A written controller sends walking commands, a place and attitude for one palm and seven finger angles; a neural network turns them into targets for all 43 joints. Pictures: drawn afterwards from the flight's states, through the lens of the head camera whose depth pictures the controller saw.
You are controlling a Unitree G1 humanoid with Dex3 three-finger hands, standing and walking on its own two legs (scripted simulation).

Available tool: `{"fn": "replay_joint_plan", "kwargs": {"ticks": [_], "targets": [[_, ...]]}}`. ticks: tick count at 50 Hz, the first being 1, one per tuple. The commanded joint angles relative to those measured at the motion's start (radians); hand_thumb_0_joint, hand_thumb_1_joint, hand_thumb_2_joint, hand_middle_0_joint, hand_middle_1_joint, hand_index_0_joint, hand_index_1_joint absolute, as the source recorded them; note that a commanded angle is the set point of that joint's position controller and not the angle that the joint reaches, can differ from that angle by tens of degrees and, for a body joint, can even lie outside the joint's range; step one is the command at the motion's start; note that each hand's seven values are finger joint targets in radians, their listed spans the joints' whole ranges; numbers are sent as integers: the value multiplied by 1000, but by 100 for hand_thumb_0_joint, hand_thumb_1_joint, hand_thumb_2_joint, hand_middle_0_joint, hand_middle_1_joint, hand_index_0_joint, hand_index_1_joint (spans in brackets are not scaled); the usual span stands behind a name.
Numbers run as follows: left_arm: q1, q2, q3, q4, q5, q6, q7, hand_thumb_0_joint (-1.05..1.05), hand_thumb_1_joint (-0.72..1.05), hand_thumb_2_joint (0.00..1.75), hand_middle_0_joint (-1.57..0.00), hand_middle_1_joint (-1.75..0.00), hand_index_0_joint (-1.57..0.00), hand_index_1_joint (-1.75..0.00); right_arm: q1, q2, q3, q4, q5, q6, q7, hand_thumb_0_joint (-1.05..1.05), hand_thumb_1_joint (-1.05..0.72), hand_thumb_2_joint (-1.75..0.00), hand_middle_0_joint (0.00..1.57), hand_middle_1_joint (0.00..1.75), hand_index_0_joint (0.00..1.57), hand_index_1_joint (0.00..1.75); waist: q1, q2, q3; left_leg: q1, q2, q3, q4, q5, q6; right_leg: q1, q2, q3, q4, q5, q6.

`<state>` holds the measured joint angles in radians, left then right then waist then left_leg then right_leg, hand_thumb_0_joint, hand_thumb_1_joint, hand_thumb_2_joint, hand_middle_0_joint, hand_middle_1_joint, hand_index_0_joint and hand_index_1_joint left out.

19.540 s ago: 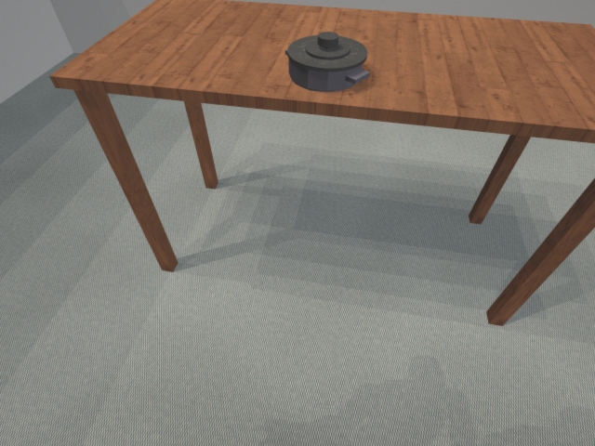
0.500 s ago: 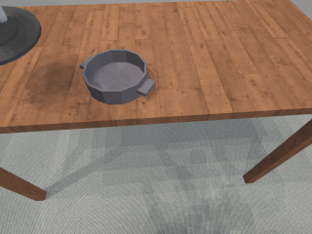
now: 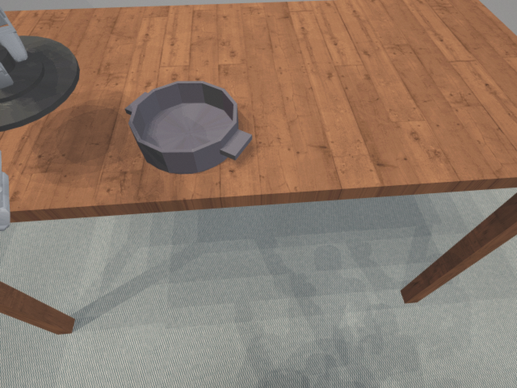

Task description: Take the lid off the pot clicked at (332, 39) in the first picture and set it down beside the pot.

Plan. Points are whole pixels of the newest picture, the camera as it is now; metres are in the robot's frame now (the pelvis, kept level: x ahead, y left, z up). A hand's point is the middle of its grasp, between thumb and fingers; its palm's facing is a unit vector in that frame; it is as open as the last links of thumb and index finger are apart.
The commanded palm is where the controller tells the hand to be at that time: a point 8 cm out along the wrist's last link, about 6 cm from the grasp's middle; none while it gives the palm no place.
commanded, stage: lower the lid onto the table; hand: left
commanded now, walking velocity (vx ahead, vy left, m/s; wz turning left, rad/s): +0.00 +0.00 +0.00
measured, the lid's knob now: out of the picture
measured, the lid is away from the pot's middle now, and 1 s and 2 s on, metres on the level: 0.22 0.23 0.23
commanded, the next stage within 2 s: open the fingers wide in 1.56 s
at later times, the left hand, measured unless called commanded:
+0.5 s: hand out of the picture +0.48 +0.31 +0.22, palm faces -0.34 -0.22 -0.91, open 7.3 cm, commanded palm +0.50 +0.31 +0.29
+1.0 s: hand (12, 105) +0.49 +0.30 +0.18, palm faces -0.41 -0.21 -0.89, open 7.3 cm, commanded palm +0.52 +0.31 +0.25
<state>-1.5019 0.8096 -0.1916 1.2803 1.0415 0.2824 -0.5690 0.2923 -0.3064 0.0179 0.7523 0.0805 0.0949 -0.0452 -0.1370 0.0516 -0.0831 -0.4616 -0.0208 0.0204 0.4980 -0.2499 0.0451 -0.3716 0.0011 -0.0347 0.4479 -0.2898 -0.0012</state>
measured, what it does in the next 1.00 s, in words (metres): stands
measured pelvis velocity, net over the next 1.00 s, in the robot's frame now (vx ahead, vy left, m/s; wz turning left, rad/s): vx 0.00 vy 0.01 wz -0.01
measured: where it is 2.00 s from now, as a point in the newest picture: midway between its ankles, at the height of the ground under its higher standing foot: outside the picture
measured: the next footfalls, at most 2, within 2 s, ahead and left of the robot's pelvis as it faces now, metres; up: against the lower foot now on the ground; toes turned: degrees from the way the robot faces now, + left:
none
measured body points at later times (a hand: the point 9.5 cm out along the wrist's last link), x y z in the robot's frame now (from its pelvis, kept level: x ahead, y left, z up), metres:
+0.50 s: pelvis +0.00 +0.00 +0.00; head +0.07 +0.00 +0.44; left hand +0.50 +0.31 +0.27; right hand +0.02 -0.28 -0.13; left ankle -0.01 +0.09 -0.74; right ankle -0.05 -0.12 -0.74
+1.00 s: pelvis +0.00 +0.01 -0.01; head +0.07 +0.02 +0.44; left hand +0.51 +0.31 +0.23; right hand -0.01 -0.27 -0.13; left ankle -0.01 +0.09 -0.74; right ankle -0.05 -0.12 -0.74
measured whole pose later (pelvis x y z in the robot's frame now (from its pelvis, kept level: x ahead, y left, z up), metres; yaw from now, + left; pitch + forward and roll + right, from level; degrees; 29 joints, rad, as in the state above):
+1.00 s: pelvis +0.00 +0.01 -0.01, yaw -1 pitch +14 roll -2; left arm -1.43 0.82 -0.17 1.37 1.02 0.15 -0.52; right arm 0.32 -0.30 0.02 0.77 0.09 0.09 -0.07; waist -0.16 0.04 -0.09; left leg -0.54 -0.02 0.03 0.57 -0.28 0.06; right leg -0.44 0.00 -0.02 0.49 -0.30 0.01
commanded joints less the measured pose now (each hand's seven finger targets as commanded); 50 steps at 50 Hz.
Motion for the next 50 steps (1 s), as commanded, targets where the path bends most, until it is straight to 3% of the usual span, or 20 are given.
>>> {"fn": "replay_joint_plan", "kwargs": {"ticks": [1,3,6,8,9,13,16,18,21,29,33,34,37,39,42,43,44,46,49,50], "targets": [[-557,234,22,-212,24,-8,56,0,68,89,-81,-112,-88,-109,61,-164,-47,-70,2,-12,-18,0,-90,-90,20,30,20,30,-10,31,-432,370,-7,-37,36,507,36,37,36,8,-22,364,-16],[-563,146,-41,-230,-5,-10,50,0,68,89,-81,-112,-88,-109,60,-161,-47,-69,7,-21,-18,0,-90,-90,20,30,20,30,-13,82,-415,406,-1,-41,40,559,30,5,35,-2,-25,369,-22],[-580,273,47,-228,23,-20,63,0,68,89,-81,-112,-88,-109,67,-167,-46,-60,0,-22,-24,0,-90,-90,20,30,20,30,-10,51,-459,384,-7,-42,38,489,39,41,39,13,-25,358,-15],[-560,239,20,-246,6,-34,60,0,68,89,-81,-112,-88,-109,63,-162,-43,-70,4,-30,-30,0,-90,-90,20,30,20,30,-7,69,-472,390,-8,-35,46,551,37,57,35,7,-12,406,-21],[-583,301,71,-261,22,-36,66,0,68,89,-81,-112,-88,-109,64,-164,-47,-65,-2,-27,-27,0,-90,-90,20,30,20,30,-1,68,-508,401,-4,-38,50,547,37,65,35,17,-11,401,-13],[-472,191,-9,-157,-4,-39,56,0,68,89,-81,-112,-88,-109,71,-164,-44,-64,11,-23,-27,0,-90,-90,20,30,20,30,-13,49,-398,364,-4,-32,51,553,32,23,38,0,-13,393,-18],[-489,282,54,-171,18,-50,68,0,68,89,-81,-112,-88,-109,62,-168,-43,-68,3,-9,-27,0,-90,-90,20,30,20,30,-6,41,-413,326,-10,-30,48,483,37,42,39,10,-8,380,-16],[-482,207,1,-195,-10,-53,61,0,68,89,-81,-112,-88,-109,64,-166,-45,-69,10,-13,-29,0,-90,-90,20,30,20,30,-10,60,-410,361,0,-27,54,550,34,28,35,2,-6,406,-19],[-531,311,72,-237,11,-66,72,0,68,89,-81,-112,-88,-109,75,-169,-48,-68,2,-8,-30,0,-90,-90,20,30,20,30,-7,64,-469,373,-3,-39,58,538,39,46,42,12,-5,398,-14],[-495,271,56,-228,1,-87,72,0,68,89,-81,-112,-88,-109,94,-171,-56,-57,1,-13,-27,0,-90,-90,20,30,20,30,-12,114,-480,434,12,-56,78,617,23,-31,51,1,2,358,-13],[-424,196,5,-159,-22,-94,68,0,68,89,-81,-112,-88,-109,104,-173,-51,-51,9,-9,-31,0,-90,-90,20,30,20,30,-19,94,-404,404,12,-51,73,594,19,-61,54,-16,2,337,-20],[-466,249,41,-176,-4,-93,75,0,68,89,-81,-112,-88,-109,105,-178,-54,-46,3,-5,-30,0,-90,-90,20,30,20,30,-21,81,-432,397,13,-57,73,549,22,-59,54,-5,0,320,-13],[-521,237,23,-195,-6,-101,79,0,68,89,-81,-112,-88,-109,108,-176,-55,-48,5,-8,-36,0,-90,-90,20,30,20,30,-32,87,-443,389,7,-56,67,498,28,-59,51,-5,-4,309,-15],[-566,262,44,-262,-9,-114,85,0,68,89,-81,-112,-88,-109,118,-177,-57,-41,-2,-20,-37,0,-90,-90,20,30,20,30,-22,153,-520,472,18,-71,86,607,16,-77,56,-4,7,324,-15],[-546,289,75,-240,-2,-125,88,0,68,89,-81,-112,-88,-109,124,-173,-58,-43,-1,-24,-41,0,-90,-90,20,30,20,30,-22,144,-519,465,17,-75,92,614,14,-77,58,-6,11,320,-17],[-495,237,39,-227,-16,-129,85,0,68,89,-81,-112,-88,-109,130,-173,-56,-45,0,-29,-43,0,-90,-90,20,30,20,30,-18,167,-518,488,16,-68,102,691,4,-93,62,-14,21,343,-22],[-472,270,73,-171,1,-127,89,0,68,89,-81,-112,-88,-109,138,-175,-58,-35,-3,-25,-40,0,-90,-90,20,30,20,30,-21,126,-496,456,19,-75,103,641,6,-103,63,-9,18,315,-14],[-435,216,28,-100,-10,-123,84,0,68,89,-81,-112,-88,-109,135,-177,-53,-31,4,-11,-38,0,-90,-90,20,30,20,30,-33,82,-394,373,13,-64,87,535,12,-120,62,-16,11,289,-17],[-454,268,61,-120,0,-129,94,0,68,89,-81,-112,-88,-109,130,-187,-53,-31,2,-2,-39,0,-90,-90,20,30,20,30,-24,93,-425,363,16,-60,88,512,9,-108,59,-9,22,288,-17],[-471,211,17,-104,-1,-126,94,0,68,89,-81,-112,-88,-109,134,-182,-53,-33,3,-2,-42,0,-90,-90,20,30,20,30,-36,90,-408,358,12,-61,89,497,14,-125,59,-12,20,281,-19]]}}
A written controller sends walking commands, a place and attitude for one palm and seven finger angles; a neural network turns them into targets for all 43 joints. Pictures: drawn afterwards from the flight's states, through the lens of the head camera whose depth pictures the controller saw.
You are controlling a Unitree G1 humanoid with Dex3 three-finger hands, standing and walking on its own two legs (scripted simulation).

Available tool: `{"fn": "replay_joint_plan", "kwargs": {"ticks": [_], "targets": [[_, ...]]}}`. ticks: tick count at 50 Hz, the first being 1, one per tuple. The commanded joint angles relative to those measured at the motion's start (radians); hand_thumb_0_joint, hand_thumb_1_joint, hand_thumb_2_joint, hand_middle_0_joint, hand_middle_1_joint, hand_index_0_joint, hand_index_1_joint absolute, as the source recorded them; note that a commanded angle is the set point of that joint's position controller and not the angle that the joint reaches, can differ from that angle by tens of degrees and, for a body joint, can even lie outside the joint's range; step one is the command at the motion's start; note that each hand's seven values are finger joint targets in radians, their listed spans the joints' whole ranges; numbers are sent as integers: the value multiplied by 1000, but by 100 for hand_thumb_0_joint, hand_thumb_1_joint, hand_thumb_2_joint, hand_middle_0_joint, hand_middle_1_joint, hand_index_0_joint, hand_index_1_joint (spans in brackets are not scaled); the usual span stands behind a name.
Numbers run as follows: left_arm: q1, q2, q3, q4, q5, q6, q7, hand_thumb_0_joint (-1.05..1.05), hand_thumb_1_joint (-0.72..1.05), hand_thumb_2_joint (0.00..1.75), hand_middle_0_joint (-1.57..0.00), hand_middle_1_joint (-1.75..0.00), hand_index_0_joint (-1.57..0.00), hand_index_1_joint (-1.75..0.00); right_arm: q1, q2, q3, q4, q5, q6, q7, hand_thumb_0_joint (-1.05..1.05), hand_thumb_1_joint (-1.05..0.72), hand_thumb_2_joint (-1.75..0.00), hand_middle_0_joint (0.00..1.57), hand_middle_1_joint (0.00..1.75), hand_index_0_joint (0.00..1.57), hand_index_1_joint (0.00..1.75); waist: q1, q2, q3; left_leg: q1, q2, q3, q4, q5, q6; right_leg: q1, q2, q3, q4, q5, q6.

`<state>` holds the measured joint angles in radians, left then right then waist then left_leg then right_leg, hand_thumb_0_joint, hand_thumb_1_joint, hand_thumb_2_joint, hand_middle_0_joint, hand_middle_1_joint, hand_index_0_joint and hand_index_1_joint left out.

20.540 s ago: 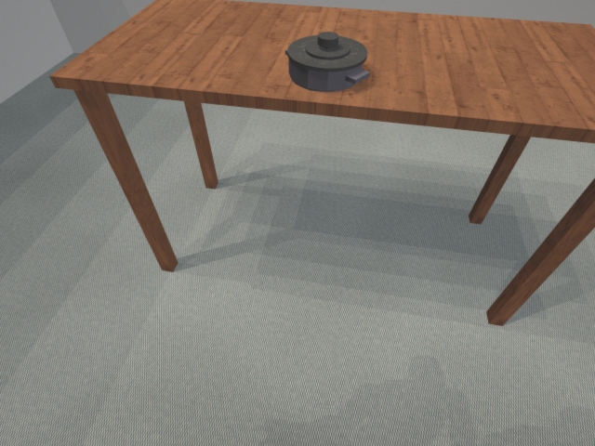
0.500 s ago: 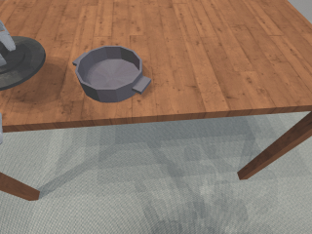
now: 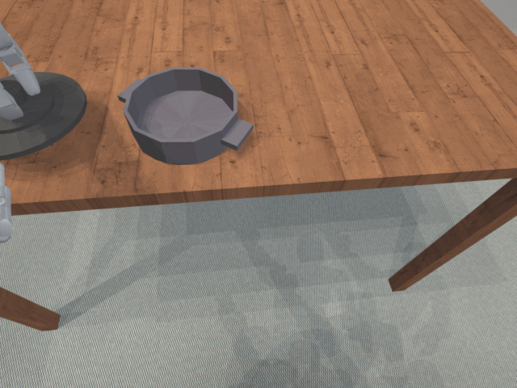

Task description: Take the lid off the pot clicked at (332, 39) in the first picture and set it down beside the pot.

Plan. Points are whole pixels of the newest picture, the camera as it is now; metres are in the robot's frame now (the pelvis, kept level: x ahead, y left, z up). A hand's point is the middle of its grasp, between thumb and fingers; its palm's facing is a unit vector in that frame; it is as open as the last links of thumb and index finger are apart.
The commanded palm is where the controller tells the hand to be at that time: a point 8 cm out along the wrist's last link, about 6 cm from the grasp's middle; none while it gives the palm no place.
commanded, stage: lower the lid onto the table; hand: left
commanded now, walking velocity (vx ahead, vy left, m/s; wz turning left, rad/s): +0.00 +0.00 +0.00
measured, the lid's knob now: (5, 95) +0.51 +0.31 +0.16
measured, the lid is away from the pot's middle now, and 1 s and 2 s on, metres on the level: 0.23 0.23 0.23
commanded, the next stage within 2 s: open the fingers wide in 0.56 s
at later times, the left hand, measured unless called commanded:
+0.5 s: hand (14, 111) +0.48 +0.29 +0.16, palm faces -0.45 -0.22 -0.87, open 7.3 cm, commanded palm +0.52 +0.30 +0.23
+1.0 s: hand (12, 121) +0.48 +0.30 +0.15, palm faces -0.40 -0.11 -0.91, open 7.4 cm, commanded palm +0.50 +0.30 +0.22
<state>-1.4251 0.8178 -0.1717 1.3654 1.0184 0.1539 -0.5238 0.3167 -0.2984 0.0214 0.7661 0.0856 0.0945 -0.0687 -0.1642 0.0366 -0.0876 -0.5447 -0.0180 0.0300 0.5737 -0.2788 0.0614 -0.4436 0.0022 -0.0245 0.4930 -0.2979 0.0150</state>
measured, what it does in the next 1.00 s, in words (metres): stands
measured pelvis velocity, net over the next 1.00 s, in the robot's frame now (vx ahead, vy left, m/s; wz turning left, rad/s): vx -0.01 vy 0.00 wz -0.01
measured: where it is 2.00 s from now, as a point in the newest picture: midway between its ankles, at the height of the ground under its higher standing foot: outside the picture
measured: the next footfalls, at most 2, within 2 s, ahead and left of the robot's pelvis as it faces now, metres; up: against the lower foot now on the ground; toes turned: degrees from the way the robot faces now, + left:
none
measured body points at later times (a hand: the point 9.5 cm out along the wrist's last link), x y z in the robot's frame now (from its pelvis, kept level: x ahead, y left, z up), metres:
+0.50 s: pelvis +0.00 -0.01 +0.00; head +0.08 +0.00 +0.44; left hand +0.51 +0.30 +0.21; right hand -0.02 -0.29 -0.12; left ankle -0.01 +0.08 -0.73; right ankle -0.05 -0.13 -0.73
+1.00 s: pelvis -0.01 +0.00 -0.01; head +0.07 +0.01 +0.44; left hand +0.49 +0.30 +0.20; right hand +0.02 -0.29 -0.13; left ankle -0.01 +0.08 -0.73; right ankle -0.05 -0.13 -0.73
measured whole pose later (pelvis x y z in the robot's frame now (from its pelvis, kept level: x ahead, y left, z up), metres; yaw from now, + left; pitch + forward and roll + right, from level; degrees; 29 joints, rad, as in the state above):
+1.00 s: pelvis -0.01 +0.00 -0.01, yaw -1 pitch +14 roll -2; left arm -1.18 0.84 -0.09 1.16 1.00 -0.03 -0.47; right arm 0.28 -0.28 0.01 0.70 0.10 0.20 -0.09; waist -0.14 0.03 -0.09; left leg -0.59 0.00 0.03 0.65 -0.31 0.06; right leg -0.49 0.02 -0.02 0.56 -0.32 0.01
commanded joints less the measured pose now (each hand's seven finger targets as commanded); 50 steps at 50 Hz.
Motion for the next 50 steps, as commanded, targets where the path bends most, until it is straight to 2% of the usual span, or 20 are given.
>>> {"fn": "replay_joint_plan", "kwargs": {"ticks": [1,3,5,8,9,13,15,19,24,27,29,32,33,34,38,39,40,43,45,50], "targets": [[-583,219,9,-230,17,-2,52,0,68,89,-81,-112,-88,-109,117,-192,-60,-43,-2,-2,-19,0,-90,-90,20,30,20,30,-10,117,-433,464,13,-77,12,526,-3,-52,58,-20,-28,287,-34],[-585,211,5,-270,2,-12,50,0,68,89,-81,-112,-88,-109,119,-189,-58,-45,0,-12,-26,0,-90,-90,20,30,20,30,-3,136,-477,510,18,-73,23,597,-6,-46,60,-25,-18,309,-36],[-613,322,87,-302,32,-26,64,0,68,89,-81,-112,-88,-109,132,-190,-62,-50,-11,-16,-28,0,-90,-90,20,30,20,30,5,154,-558,536,15,-86,43,655,-7,-21,64,-15,-7,338,-34],[-520,233,27,-234,5,-28,49,0,68,89,-81,-112,-88,-109,143,-185,-62,-40,2,-20,-31,0,-90,-90,20,30,20,30,-3,121,-503,511,16,-66,44,677,-9,-31,65,-24,-4,361,-30],[-557,296,75,-267,20,-28,57,0,68,89,-81,-112,-88,-109,139,-192,-66,-42,-5,-11,-25,0,-90,-90,20,30,20,30,3,142,-521,506,19,-73,45,652,-9,-33,63,-13,-7,346,-27],[-455,208,21,-194,2,-29,53,0,68,89,-81,-112,-88,-109,140,-188,-59,-44,1,-1,-23,0,-90,-90,20,30,20,30,6,130,-426,465,13,-60,46,648,-11,-58,69,-29,1,341,-37],[-439,261,51,-135,25,-25,61,0,68,89,-81,-112,-88,-109,138,-191,-57,-48,-2,8,-24,0,-90,-90,20,30,20,30,-3,87,-383,390,5,-53,46,521,3,-50,69,-18,-4,314,-33],[-538,303,70,-278,18,-38,69,0,68,89,-81,-112,-88,-109,134,-193,-63,-57,-4,11,-30,0,-90,-90,20,30,20,30,-1,135,-504,438,9,-55,46,527,8,-12,61,-5,1,339,-30],[-518,326,90,-270,13,-50,68,0,68,89,-81,-112,-88,-109,142,-191,-64,-50,-4,2,-39,0,-90,-90,20,30,20,30,-7,131,-510,450,13,-51,57,534,13,-19,64,-3,2,341,-24],[-454,263,37,-169,1,-44,62,0,68,89,-81,-112,-88,-109,146,-193,-58,-39,0,6,-40,0,-90,-90,20,30,20,30,-24,78,-390,355,5,-39,46,410,16,-45,64,-13,-3,305,-27],[-449,324,80,-193,11,-52,70,0,68,89,-81,-112,-88,-109,142,-196,-55,-43,-2,10,-41,0,-90,-90,20,30,20,30,-7,119,-423,367,7,-37,58,457,11,-34,64,-5,11,324,-29],[-421,238,23,-143,5,-47,68,0,68,89,-81,-112,-88,-109,144,-191,-55,-42,1,14,-40,0,-90,-90,20,30,20,30,-24,120,-381,352,10,-38,62,440,10,-73,63,-13,12,310,-31],[-299,206,49,-262,-18,-65,65,0,68,89,-81,-112,-88,-109,128,-177,-63,-81,7,14,-27,0,-90,-90,20,30,20,30,32,153,-440,424,9,-57,64,602,-2,-43,67,-28,37,340,-44],[-278,299,142,-402,15,-115,92,0,67,88,-80,-112,-87,-109,124,-182,-74,-95,-13,36,-27,0,-90,-90,20,30,20,30,42,151,-504,462,29,-63,84,645,-6,-53,68,-17,36,337,-39],[-248,262,121,-421,-13,-162,98,0,60,85,-75,-110,-81,-107,97,-173,-74,-111,-1,67,-39,0,-90,-90,20,30,20,30,29,67,-461,403,16,-37,77,563,16,-14,65,-16,25,339,-36],[-281,371,194,-460,-6,-167,106,0,58,84,-74,-109,-80,-106,95,-182,-79,-115,-4,79,-39,0,-90,-90,20,30,20,30,31,75,-493,394,14,-37,74,522,17,9,63,-1,21,343,-31],[-257,381,200,-419,-4,-168,107,0,57,84,-73,-108,-78,-106,89,-179,-74,-125,0,85,-44,0,-90,-90,20,30,20,30,28,58,-474,365,3,-37,75,500,21,18,62,-2,27,344,-35],[-258,296,127,-417,-34,-170,89,0,51,83,-70,-106,-75,-103,76,-177,-71,-116,11,93,-43,0,-90,-90,20,30,20,30,21,83,-413,367,9,-26,61,490,18,-6,60,-14,19,331,-37],[-247,363,167,-372,-11,-171,100,0,47,82,-68,-104,-72,-102,74,-177,-64,-117,6,101,-42,0,-90,-90,20,30,20,30,23,78,-387,327,3,-29,65,437,17,-10,62,-6,23,315,-39],[-256,299,127,-383,-5,-182,101,0,37,82,-63,-99,-67,-97,63,-169,-64,-120,9,108,-36,0,-90,-90,20,30,20,30,21,144,-400,396,15,-47,82,518,7,-80,67,-16,31,293,-44]]}}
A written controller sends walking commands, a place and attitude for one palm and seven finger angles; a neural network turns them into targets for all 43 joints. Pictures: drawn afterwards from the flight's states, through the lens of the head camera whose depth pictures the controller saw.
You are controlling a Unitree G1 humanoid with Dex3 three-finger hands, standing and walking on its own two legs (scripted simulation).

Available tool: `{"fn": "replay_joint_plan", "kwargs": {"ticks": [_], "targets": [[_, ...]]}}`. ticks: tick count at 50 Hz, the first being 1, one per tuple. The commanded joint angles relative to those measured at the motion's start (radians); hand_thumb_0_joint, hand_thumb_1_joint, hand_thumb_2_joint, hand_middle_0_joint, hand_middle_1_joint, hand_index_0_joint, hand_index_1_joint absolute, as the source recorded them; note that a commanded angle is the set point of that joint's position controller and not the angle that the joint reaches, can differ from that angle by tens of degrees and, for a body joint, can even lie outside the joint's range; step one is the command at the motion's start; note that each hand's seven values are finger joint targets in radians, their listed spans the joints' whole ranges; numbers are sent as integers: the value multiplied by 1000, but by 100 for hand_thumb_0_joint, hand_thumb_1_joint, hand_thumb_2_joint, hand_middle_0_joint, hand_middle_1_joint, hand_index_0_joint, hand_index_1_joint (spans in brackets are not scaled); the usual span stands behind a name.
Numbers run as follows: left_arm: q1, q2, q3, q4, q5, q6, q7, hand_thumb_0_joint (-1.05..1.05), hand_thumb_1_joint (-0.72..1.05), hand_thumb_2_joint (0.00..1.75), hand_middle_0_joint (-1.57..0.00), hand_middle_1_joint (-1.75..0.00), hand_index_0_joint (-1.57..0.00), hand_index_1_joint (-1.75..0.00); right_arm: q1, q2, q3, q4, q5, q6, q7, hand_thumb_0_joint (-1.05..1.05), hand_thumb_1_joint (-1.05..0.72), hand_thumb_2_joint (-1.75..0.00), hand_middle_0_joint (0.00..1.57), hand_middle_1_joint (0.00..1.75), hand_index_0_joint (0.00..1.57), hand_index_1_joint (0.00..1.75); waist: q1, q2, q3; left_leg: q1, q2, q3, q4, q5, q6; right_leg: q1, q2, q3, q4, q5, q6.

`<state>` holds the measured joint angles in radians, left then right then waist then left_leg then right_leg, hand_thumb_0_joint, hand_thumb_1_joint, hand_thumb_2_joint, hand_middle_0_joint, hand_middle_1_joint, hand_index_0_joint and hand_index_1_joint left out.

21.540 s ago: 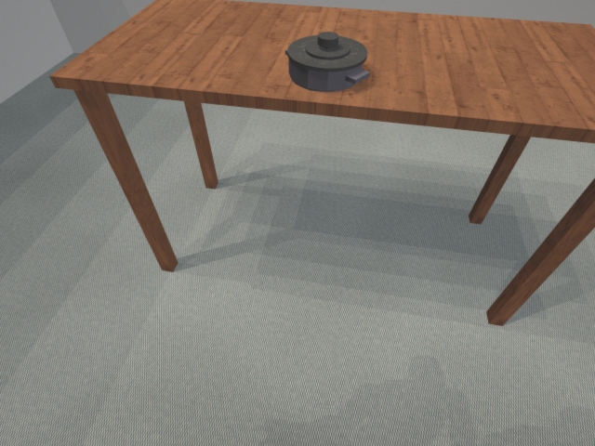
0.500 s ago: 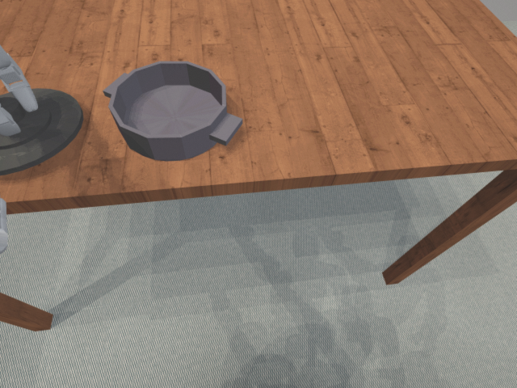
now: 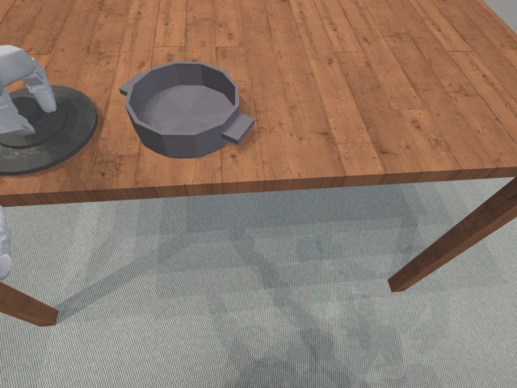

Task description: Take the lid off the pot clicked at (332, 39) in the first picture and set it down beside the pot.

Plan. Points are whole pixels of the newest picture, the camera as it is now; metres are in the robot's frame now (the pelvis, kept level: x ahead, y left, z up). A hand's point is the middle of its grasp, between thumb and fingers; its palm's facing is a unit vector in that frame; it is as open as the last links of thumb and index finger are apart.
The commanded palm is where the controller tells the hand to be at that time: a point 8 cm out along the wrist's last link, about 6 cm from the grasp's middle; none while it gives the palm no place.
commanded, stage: open the fingers wide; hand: left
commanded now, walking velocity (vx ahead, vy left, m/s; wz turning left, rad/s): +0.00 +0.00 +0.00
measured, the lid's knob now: (22, 111) +0.51 +0.32 +0.13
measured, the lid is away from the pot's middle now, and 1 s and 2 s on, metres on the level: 0.23 0.23 0.23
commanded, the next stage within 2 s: raise the empty hand in 0.76 s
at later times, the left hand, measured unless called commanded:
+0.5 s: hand (6, 114) +0.47 +0.32 +0.15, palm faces -0.40 -0.11 -0.91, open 9.9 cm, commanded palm +0.50 +0.31 +0.22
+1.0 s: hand out of the picture +0.48 +0.32 +0.16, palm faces -0.38 -0.10 -0.92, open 11.0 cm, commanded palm +0.49 +0.31 +0.24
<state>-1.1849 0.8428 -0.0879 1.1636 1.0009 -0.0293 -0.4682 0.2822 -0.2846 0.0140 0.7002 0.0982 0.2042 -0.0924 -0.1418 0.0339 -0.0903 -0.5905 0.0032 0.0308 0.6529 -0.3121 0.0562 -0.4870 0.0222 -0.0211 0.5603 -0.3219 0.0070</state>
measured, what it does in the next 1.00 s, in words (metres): stands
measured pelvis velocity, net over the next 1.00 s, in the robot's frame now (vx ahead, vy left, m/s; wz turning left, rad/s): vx -0.01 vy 0.02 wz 0.00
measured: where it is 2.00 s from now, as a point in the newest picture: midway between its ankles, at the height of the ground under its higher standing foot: outside the picture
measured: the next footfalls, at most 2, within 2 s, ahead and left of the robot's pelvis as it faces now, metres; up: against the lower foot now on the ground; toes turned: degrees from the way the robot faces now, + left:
none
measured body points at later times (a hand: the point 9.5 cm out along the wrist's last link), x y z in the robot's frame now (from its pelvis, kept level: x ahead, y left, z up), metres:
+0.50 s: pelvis -0.01 +0.01 +0.00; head +0.07 +0.02 +0.44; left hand +0.49 +0.32 +0.21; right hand +0.01 -0.27 -0.12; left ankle -0.01 +0.08 -0.72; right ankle -0.04 -0.13 -0.72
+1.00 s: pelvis -0.01 +0.02 +0.00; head +0.07 +0.03 +0.44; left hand +0.49 +0.32 +0.21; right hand +0.00 -0.27 -0.12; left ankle -0.01 +0.08 -0.72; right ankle -0.04 -0.13 -0.72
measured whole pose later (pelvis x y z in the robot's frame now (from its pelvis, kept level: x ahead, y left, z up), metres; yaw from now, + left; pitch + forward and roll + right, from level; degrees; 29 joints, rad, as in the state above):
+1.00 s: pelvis -0.01 +0.02 +0.00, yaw +0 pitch +14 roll -3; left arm -1.23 0.84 -0.11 1.17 1.01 -0.03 -0.47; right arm 0.33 -0.28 0.01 0.70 0.10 0.20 -0.09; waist -0.15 0.03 -0.09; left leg -0.61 -0.01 0.04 0.66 -0.31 0.08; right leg -0.50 0.01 -0.01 0.56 -0.31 0.02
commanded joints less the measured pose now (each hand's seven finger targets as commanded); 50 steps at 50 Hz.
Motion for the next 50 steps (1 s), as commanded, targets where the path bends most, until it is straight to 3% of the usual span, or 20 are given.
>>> {"fn": "replay_joint_plan", "kwargs": {"ticks": [1,4,8,13,15,19,22,25,28,29,32,33,35,38,39,43,44,46,48,50], "targets": [[-517,256,29,-201,5,1,40,0,35,82,-62,-97,-66,-96,97,-185,-58,-54,-5,2,-11,0,-90,-90,20,30,20,30,-4,128,-409,441,-5,-50,-3,533,12,-30,47,-21,-37,309,-34],[-540,318,88,-285,4,-14,42,0,29,82,-59,-94,-62,-93,95,-184,-65,-67,-11,1,-9,0,-90,-90,20,30,20,30,12,159,-510,513,-1,-62,15,635,10,-14,48,-15,-23,341,-33],[-498,221,30,-244,-31,-12,31,0,21,82,-56,-89,-58,-88,92,-181,-62,-66,-2,4,-9,0,-90,-90,20,30,20,30,7,107,-462,494,-2,-62,10,653,11,-27,49,-31,-24,338,-34],[-448,223,26,-150,-24,6,39,0,10,83,-52,-82,-54,-81,92,-188,-55,-56,3,6,-7,0,-90,-90,20,30,20,30,4,42,-362,398,-11,-46,-12,495,15,-17,47,-30,-33,294,-37],[-506,233,16,-146,-4,15,45,0,6,83,-51,-79,-52,-78,96,-190,-56,-52,-1,8,-6,0,-90,-90,20,30,20,30,-4,66,-357,383,-13,-49,-18,430,14,-34,46,-26,-37,264,-38],[-559,291,60,-252,10,-3,52,0,-2,84,-48,-73,-48,-73,99,-184,-60,-63,-8,0,-8,0,-90,-90,20,30,20,30,5,140,-487,487,-7,-70,-1,525,9,-29,50,-19,-33,274,-38],[-515,253,31,-143,-7,6,45,0,-9,85,-45,-69,-45,-69,112,-187,-56,-52,-2,-3,-15,0,-90,-90,20,30,20,30,-11,64,-384,395,-14,-54,-22,401,16,-33,48,-26,-44,244,-38],[-552,237,6,-141,-4,10,45,0,-11,86,-45,-67,-45,-67,119,-194,-54,-43,-2,-6,-15,0,-90,-90,20,30,20,30,-12,88,-363,388,-11,-58,-30,368,13,-58,48,-29,-44,219,-42],[-578,257,25,-229,-3,-8,48,0,-12,86,-45,-66,-45,-66,122,-192,-55,-47,-5,-16,-19,0,-90,-90,20,30,20,30,4,153,-445,474,-4,-68,-15,505,7,-52,51,-31,-33,253,-45],[-592,312,68,-241,14,-12,54,0,-11,86,-45,-66,-45,-66,132,-192,-60,-49,-13,-15,-17,0,-90,-90,20,30,20,30,3,159,-489,492,-4,-74,-8,511,6,-47,53,-20,-35,256,-40],[-500,250,36,-124,1,-1,44,0,-12,86,-45,-66,-45,-66,138,-191,-61,-45,-5,-10,-16,0,-90,-90,20,30,20,30,-7,85,-388,414,-7,-66,-15,461,7,-58,54,-32,-38,243,-40],[-489,186,-11,-136,-13,-2,37,0,-12,86,-46,-66,-46,-66,136,-191,-58,-43,1,-12,-14,0,-90,-90,20,30,20,30,-1,109,-381,445,-2,-65,-17,521,3,-76,54,-41,-33,249,-44],[-504,232,17,-121,5,9,44,0,-12,87,-46,-65,-46,-65,140,-196,-62,-44,-6,-6,-9,0,-90,-90,20,30,20,30,-5,100,-368,420,-5,-67,-16,463,5,-84,56,-34,-39,227,-43],[-542,241,24,-217,-2,-5,43,0,-12,88,-46,-64,-46,-64,137,-193,-62,-54,-6,-6,-10,0,-90,-90,20,30,20,30,6,135,-433,473,-6,-69,-9,556,4,-62,56,-33,-33,268,-46],[-592,290,57,-256,9,-8,47,0,-12,88,-46,-64,-46,-64,142,-196,-68,-52,-14,-6,-8,0,-90,-90,20,30,20,30,2,156,-481,505,1,-79,-7,560,1,-62,56,-24,-36,264,-40],[-493,241,39,-178,-12,-11,40,0,-12,87,-46,-64,-46,-64,150,-188,-64,-50,-5,-12,-11,0,-90,-90,20,30,20,30,1,102,-425,482,-4,-71,-3,580,4,-65,60,-36,-36,269,-40],[-525,303,78,-187,-1,-5,46,0,-12,87,-46,-64,-46,-64,147,-196,-66,-49,-10,-6,-9,0,-90,-90,20,30,20,30,-1,89,-436,457,0,-69,-11,526,6,-50,56,-26,-40,260,-35],[-540,301,62,-176,5,3,50,0,-12,87,-46,-64,-46,-64,141,-192,-61,-57,-8,-7,-10,0,-90,-90,20,30,20,30,-2,93,-409,418,-14,-62,-22,463,10,-32,54,-25,-46,258,-41],[-610,228,-5,-241,-2,6,44,0,-12,87,-46,-64,-46,-64,123,-190,-57,-57,-2,-13,-12,0,-90,-90,20,30,20,30,1,177,-423,487,-1,-70,-29,512,1,-71,51,-34,-48,232,-47],[-645,259,23,-279,20,8,48,0,-12,87,-46,-64,-46,-64,132,-186,-63,-61,-12,-22,-6,0,-90,-90,20,30,20,30,2,232,-469,573,7,-102,-13,603,-13,-111,56,-34,-51,224,-49]]}}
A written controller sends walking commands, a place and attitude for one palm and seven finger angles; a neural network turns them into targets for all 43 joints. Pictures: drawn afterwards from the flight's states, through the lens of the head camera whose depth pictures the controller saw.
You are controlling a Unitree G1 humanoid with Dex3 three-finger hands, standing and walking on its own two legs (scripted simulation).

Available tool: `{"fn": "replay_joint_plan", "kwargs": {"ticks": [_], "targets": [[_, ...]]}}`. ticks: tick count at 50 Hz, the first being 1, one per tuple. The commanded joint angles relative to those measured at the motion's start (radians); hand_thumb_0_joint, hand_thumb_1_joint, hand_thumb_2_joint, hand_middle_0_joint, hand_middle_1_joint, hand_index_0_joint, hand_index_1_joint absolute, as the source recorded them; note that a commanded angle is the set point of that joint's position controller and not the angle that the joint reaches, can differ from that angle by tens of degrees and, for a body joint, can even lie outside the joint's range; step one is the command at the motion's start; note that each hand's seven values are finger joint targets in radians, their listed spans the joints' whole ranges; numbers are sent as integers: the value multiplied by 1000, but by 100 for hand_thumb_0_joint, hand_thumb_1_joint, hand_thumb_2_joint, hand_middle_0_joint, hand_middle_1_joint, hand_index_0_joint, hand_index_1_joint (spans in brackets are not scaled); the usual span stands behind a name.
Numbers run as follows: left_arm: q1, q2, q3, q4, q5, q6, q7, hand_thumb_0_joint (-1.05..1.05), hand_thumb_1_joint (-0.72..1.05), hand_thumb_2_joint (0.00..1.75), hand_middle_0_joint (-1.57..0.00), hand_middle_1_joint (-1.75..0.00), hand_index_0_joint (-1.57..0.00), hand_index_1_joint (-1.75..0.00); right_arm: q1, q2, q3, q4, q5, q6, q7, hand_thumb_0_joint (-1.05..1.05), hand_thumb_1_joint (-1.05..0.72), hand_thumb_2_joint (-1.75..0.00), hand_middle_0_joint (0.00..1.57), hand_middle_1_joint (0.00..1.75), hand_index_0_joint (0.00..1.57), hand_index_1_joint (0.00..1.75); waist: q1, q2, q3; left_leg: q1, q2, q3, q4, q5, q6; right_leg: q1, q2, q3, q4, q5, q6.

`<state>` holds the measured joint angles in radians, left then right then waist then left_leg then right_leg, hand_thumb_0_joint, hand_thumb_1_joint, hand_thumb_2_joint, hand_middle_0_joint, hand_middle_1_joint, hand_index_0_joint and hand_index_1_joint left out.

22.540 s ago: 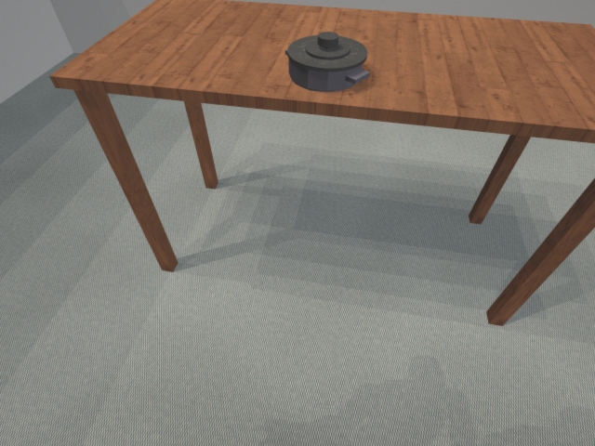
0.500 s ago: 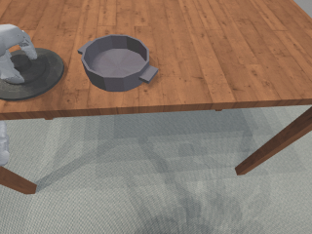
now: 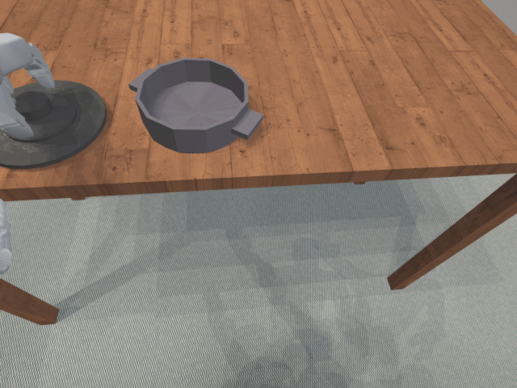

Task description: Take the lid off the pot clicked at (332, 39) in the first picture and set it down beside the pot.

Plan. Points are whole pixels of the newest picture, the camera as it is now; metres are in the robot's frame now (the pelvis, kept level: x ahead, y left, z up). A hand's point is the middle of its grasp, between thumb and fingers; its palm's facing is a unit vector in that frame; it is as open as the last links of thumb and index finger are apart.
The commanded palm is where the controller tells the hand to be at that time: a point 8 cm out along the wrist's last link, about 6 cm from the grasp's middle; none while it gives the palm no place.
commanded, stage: raise the empty hand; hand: left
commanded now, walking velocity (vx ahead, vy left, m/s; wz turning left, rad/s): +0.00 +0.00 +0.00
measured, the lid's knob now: (32, 106) +0.51 +0.31 +0.13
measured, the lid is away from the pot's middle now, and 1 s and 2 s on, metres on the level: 0.23 0.23 0.23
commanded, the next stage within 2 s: draw the hand back to the body in 1.16 s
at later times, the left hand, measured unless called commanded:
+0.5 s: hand (0, 56) +0.49 +0.29 +0.22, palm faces -0.32 -0.11 -0.94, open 11.0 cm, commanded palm +0.51 +0.29 +0.29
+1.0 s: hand out of the picture +0.49 +0.29 +0.28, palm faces -0.23 -0.11 -0.97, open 11.0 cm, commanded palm +0.50 +0.29 +0.35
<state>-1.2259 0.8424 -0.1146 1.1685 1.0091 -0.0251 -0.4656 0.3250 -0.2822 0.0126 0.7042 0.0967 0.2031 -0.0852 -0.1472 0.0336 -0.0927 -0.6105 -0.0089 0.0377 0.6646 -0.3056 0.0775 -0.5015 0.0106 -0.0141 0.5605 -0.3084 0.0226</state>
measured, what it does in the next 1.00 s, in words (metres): stands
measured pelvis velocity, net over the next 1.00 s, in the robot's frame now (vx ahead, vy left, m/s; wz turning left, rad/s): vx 0.01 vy -0.02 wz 0.02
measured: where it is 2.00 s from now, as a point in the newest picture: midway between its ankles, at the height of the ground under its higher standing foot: outside the picture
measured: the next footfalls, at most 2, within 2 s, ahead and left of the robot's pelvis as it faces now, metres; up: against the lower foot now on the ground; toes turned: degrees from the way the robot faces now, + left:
none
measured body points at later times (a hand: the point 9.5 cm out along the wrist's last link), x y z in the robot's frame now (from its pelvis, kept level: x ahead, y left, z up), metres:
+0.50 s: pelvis +0.01 -0.01 +0.00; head +0.07 +0.00 +0.45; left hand +0.51 +0.29 +0.28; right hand +0.03 -0.29 -0.12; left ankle +0.00 +0.06 -0.72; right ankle -0.03 -0.15 -0.72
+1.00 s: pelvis +0.01 -0.02 +0.01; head +0.08 -0.03 +0.46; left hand +0.50 +0.29 +0.34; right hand +0.06 -0.30 -0.12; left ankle +0.00 +0.06 -0.72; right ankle -0.03 -0.15 -0.72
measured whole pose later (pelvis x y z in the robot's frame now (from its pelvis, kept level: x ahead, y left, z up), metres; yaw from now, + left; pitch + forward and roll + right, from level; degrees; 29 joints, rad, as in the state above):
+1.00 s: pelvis +0.01 -0.02 +0.01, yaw +1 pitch +12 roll -1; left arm -1.45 0.87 -0.19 1.18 1.03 0.14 -0.55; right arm 0.27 -0.30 0.02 0.72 0.10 0.18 -0.06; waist -0.13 0.05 -0.09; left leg -0.49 -0.01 0.02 0.56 -0.27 0.05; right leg -0.40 0.01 -0.03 0.49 -0.30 0.00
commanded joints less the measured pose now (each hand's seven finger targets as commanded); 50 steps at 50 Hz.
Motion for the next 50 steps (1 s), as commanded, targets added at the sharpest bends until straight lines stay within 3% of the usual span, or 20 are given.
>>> {"fn": "replay_joint_plan", "kwargs": {"ticks": [1,4,6,8,10,14,17,18,22,23,24,28,29,32,35,38,41,45,48,50], "targets": [[-595,250,49,-270,9,6,38,0,-12,87,-46,-64,-46,-64,91,-188,-62,-66,-12,-23,-13,0,-90,-90,20,30,20,30,2,207,-464,595,18,-112,-25,589,-35,-99,70,-41,-56,201,-61],[-532,262,67,-166,-8,21,21,0,-12,87,-46,-64,-46,-64,90,-193,-58,-57,-4,-20,-15,0,-90,-90,20,30,20,30,0,96,-432,515,12,-90,-32,529,-20,-46,67,-36,-54,225,-52],[-548,167,-17,-124,-20,45,10,0,-12,87,-46,-64,-46,-64,87,-194,-57,-46,2,-16,-10,0,-90,-90,20,30,20,30,-12,62,-348,465,8,-84,-53,436,-15,-68,63,-46,-66,198,-53],[-581,117,-60,-148,-22,53,5,0,-12,87,-46,-64,-46,-64,78,-197,-52,-40,4,-22,-8,0,-90,-90,20,30,20,30,-3,107,-340,497,14,-90,-63,461,-22,-91,63,-55,-62,177,-61],[-635,218,7,-184,13,51,16,0,-12,87,-46,-64,-46,-64,84,-197,-55,-46,-6,-26,-8,0,-90,-90,20,30,20,30,-2,129,-408,527,10,-103,-50,478,-21,-75,65,-41,-64,187,-61],[-685,188,-11,-225,0,54,5,0,-12,87,-46,-64,-46,-64,82,-190,-59,-45,-7,-39,-10,0,-90,-90,20,30,20,30,-6,130,-467,579,13,-105,-48,547,-23,-56,63,-37,-68,220,-53],[-652,258,39,-186,9,60,2,0,-12,87,-46,-64,-46,-64,78,-191,-54,-50,-7,-36,-10,0,-90,-90,20,30,20,30,1,85,-450,511,0,-88,-55,510,-13,9,58,-34,-66,255,-53],[-641,243,25,-200,1,58,0,0,-12,87,-46,-64,-46,-64,70,-191,-48,-56,-1,-36,-10,0,-90,-90,20,30,20,30,14,109,-454,524,0,-87,-53,579,-22,22,57,-40,-56,280,-59],[-602,211,-18,-77,23,94,-1,0,-12,87,-46,-64,-46,-64,58,-190,-40,-53,2,-25,-4,0,-90,-90,20,30,20,30,4,58,-319,406,-6,-64,-77,418,-13,23,56,-37,-74,240,-56],[-596,181,-40,-100,11,97,-5,0,-12,87,-46,-64,-46,-64,55,-190,-38,-55,8,-28,-5,0,-90,-90,20,30,20,30,9,57,-328,422,-5,-57,-80,452,-12,42,53,-39,-74,264,-58],[-661,242,-1,-160,26,101,-1,0,-12,87,-46,-64,-46,-64,55,-195,-43,-55,2,-25,-2,0,-90,-90,20,30,20,30,9,87,-380,446,1,-64,-77,461,-13,46,50,-29,-75,270,-54],[-743,235,-6,-290,13,98,-11,0,-12,87,-46,-64,-46,-64,54,-184,-50,-70,-2,-42,-4,0,-90,-90,20,30,20,30,10,146,-504,574,3,-78,-58,631,-10,66,51,-29,-78,329,-53],[-758,283,32,-295,26,99,-10,0,-12,87,-46,-64,-46,-64,61,-186,-54,-65,-7,-45,-1,0,-90,-90,20,30,20,30,8,139,-535,588,5,-85,-56,633,-9,74,53,-22,-79,328,-47],[-656,234,0,-147,16,120,-27,0,-12,87,-46,-64,-46,-64,59,-182,-50,-53,0,-40,-1,0,-90,-90,20,30,20,30,-1,54,-403,487,-5,-63,-70,551,0,78,51,-27,-92,324,-44],[-652,243,-9,-141,22,135,-28,0,-12,87,-46,-64,-46,-64,42,-187,-43,-53,2,-31,7,0,-90,-90,20,30,20,30,8,65,-358,447,-6,-52,-84,515,-2,92,46,-26,-92,331,-48],[-694,160,-73,-200,9,150,-36,0,-12,87,-46,-64,-46,-64,30,-183,-43,-55,6,-34,12,0,-90,-90,20,30,20,30,8,109,-371,497,-1,-55,-86,583,-4,85,43,-32,-96,348,-53],[-747,288,13,-248,35,147,-31,0,-12,87,-46,-64,-46,-64,27,-185,-44,-61,-2,-35,9,0,-90,-90,20,30,20,30,11,87,-449,501,-6,-60,-84,570,3,139,42,-16,-95,367,-46],[-713,299,18,-181,37,159,-40,0,-12,87,-46,-64,-46,-64,20,-181,-41,-59,2,-40,6,0,-90,-90,20,30,20,30,11,42,-425,469,-7,-48,-87,553,8,162,36,-14,-97,381,-41],[-715,198,-64,-179,18,177,-50,0,-12,87,-46,-64,-46,-64,9,-181,-38,-61,10,-42,11,0,-90,-90,20,30,20,30,9,68,-381,477,-7,-47,-103,550,3,145,32,-24,-107,368,-47],[-745,236,-44,-173,37,186,-48,0,-12,87,-46,-64,-46,-64,6,-183,-38,-54,4,-42,13,0,-90,-90,20,30,20,30,7,72,-379,473,-6,-49,-103,526,5,134,33,-17,-112,352,-44]]}}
